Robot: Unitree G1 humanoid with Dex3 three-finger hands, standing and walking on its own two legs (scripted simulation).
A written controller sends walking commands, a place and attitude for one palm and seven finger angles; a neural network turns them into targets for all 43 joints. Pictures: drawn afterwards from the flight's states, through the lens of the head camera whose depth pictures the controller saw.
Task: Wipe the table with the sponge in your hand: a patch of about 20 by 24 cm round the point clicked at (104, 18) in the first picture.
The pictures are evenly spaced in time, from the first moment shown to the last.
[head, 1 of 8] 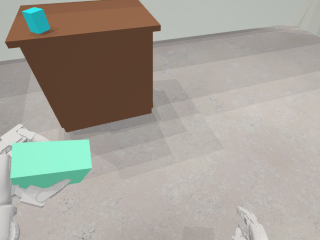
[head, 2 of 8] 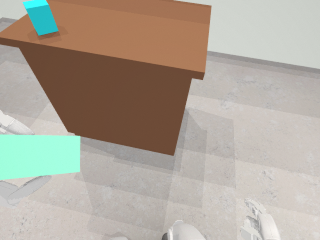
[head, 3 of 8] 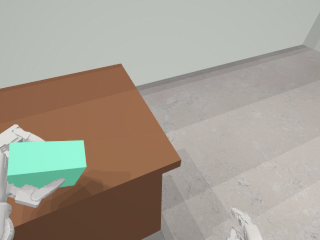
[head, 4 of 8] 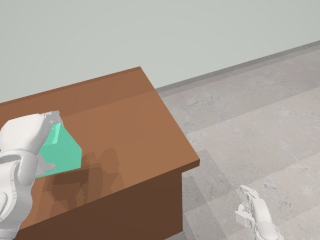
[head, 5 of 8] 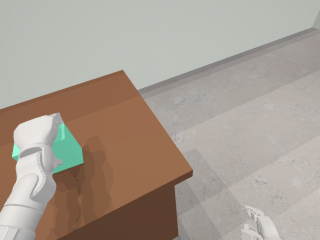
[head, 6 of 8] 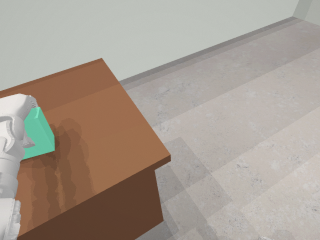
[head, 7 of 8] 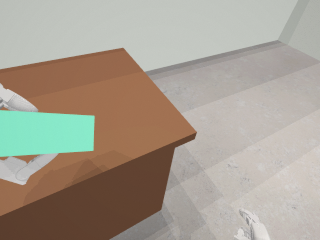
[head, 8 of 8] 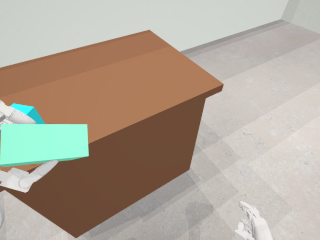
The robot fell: no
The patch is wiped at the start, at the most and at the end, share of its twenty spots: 0.00 1.00 1.00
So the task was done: yes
